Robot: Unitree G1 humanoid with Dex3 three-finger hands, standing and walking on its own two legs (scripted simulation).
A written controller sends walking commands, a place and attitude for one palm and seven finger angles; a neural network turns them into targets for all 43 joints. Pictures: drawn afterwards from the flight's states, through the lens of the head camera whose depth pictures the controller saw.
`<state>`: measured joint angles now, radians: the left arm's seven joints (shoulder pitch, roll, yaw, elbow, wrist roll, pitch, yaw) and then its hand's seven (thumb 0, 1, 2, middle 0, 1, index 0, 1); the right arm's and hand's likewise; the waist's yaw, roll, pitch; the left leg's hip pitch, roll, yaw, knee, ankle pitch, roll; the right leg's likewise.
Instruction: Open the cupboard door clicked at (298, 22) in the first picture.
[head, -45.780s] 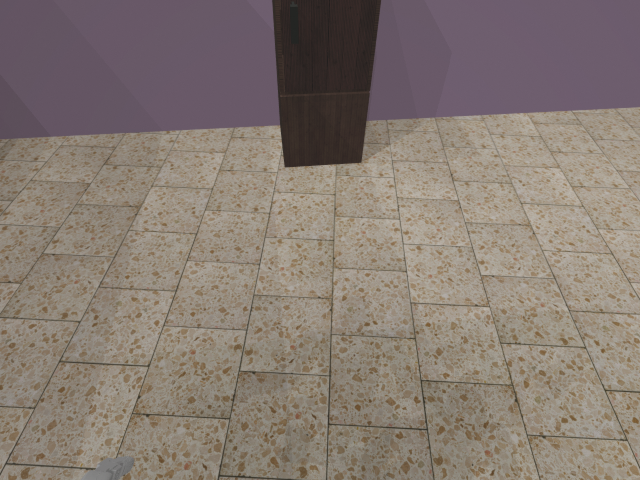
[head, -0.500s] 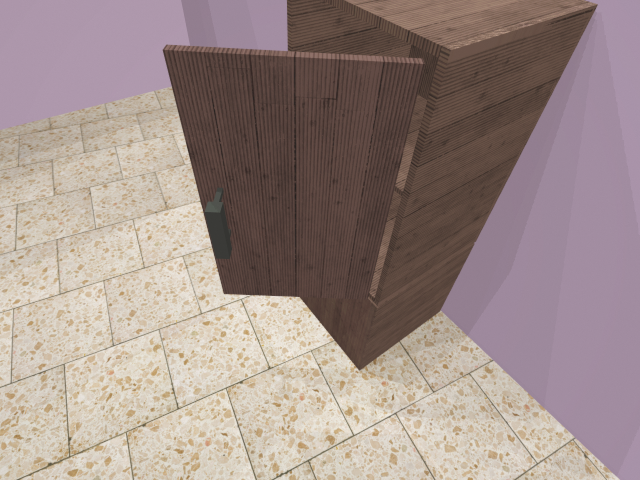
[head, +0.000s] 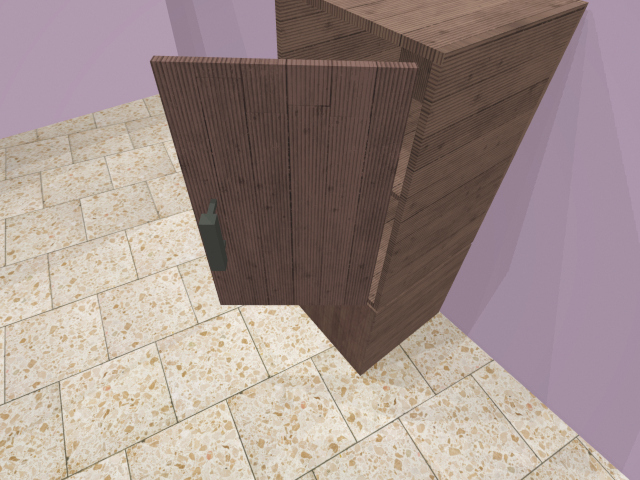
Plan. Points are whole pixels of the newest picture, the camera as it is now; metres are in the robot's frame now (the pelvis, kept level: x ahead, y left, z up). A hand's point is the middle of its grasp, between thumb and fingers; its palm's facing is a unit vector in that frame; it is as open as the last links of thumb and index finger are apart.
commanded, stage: look again from close up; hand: left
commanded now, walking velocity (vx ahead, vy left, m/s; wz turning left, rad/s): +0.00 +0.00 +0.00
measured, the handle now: (216, 234) +0.53 +0.22 -0.06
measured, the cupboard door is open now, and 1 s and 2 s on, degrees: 53 53 53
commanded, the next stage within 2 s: raise the hand with hooked fingers in 0.06 s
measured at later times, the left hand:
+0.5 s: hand (188, 446) +0.17 +0.17 -0.03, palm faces +0.05 -1.00 +0.00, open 8.1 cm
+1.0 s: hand (162, 430) +0.19 +0.21 -0.06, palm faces +0.11 -0.99 -0.02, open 11.1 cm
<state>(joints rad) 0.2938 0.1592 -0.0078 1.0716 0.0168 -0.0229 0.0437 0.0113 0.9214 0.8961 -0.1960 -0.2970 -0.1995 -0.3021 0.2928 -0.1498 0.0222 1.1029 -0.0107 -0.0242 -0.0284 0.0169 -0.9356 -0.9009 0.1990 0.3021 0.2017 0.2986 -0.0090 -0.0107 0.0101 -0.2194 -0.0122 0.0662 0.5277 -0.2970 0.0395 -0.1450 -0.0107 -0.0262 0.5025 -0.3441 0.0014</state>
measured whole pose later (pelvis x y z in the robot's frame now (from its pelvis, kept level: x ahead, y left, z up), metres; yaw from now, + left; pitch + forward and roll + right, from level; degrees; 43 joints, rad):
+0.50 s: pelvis -0.05 -0.02 -0.06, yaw +1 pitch +12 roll +0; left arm 0.31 0.17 0.16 0.23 -0.23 -0.57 -0.26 0.01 0.71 0.81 -0.21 -0.43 -0.21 -0.43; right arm 0.14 -0.24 -0.06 0.61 0.00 -0.24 0.02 0.01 -0.90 -0.90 0.20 0.30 0.20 0.30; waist -0.01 -0.05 -0.14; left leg -0.78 0.01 0.06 0.98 -0.41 0.03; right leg -0.73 -0.01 -0.04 1.02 -0.50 -0.03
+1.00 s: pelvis -0.06 -0.03 -0.09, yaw +1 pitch +16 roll -2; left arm 0.22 0.29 0.33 0.23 -0.35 -0.31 -0.33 0.01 0.12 0.56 -0.26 -0.80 -0.26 -0.80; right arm 0.29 -0.22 0.02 0.60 0.03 -0.19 -0.08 0.01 -0.90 -0.90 0.20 0.30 0.21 0.30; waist -0.03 0.03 -0.14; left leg -0.97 0.05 0.00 1.16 -0.47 0.00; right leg -0.89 0.03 -0.10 1.15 -0.54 -0.05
